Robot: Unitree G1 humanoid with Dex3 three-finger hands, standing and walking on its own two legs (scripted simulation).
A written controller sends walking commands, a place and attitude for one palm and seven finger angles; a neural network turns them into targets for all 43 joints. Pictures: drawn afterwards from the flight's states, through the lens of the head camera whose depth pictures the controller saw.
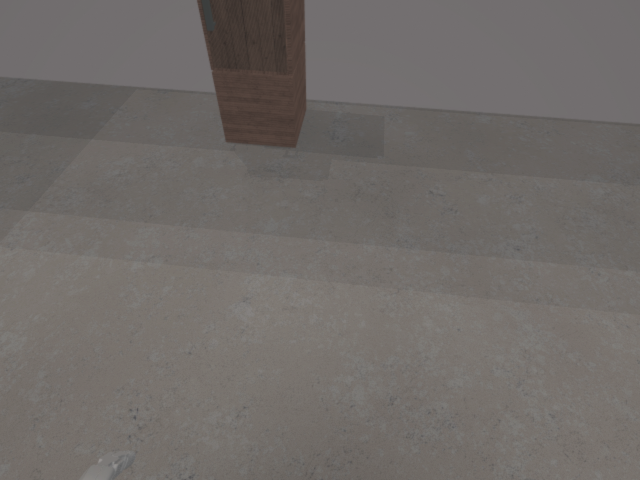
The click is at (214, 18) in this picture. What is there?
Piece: cupboard door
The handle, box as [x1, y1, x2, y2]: [202, 0, 215, 30]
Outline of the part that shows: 202,0 207,30 212,30 214,28 213,26 215,22 212,21 209,1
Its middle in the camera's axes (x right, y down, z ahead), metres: -0.46 -0.93 +1.57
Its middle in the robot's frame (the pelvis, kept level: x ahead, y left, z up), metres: +1.77 +0.54 -0.09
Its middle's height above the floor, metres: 0.67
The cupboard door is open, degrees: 0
